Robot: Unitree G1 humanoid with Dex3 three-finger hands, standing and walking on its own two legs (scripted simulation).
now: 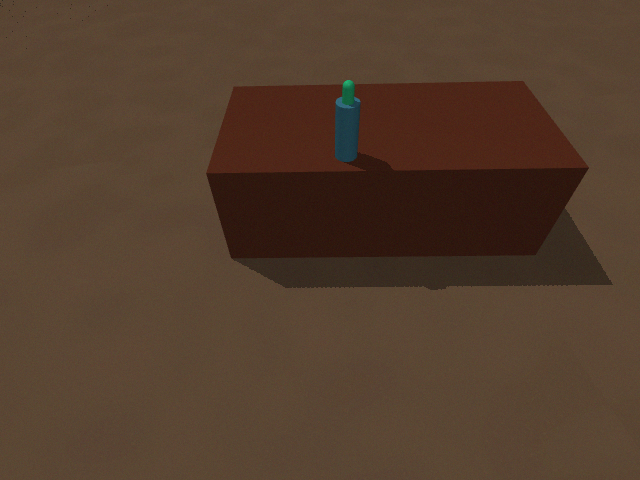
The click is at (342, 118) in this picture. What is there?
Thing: necked bottle
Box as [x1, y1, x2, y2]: [335, 80, 360, 161]
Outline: 350,80 346,80 343,83 342,96 336,100 335,105 335,156 337,159 342,161 349,161 354,159 356,157 360,101 353,96 354,84
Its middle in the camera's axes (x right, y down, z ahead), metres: +0.10 -0.38 +1.25
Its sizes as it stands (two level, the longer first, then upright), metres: 0.078 0.078 0.269
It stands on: a support 0.45 m high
